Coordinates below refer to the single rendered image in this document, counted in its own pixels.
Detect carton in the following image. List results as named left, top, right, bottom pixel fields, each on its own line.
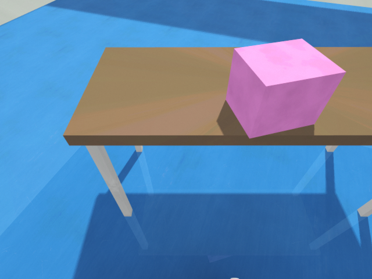
left=226, top=39, right=346, bottom=138

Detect table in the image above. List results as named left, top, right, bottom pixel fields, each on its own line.
left=63, top=47, right=372, bottom=217

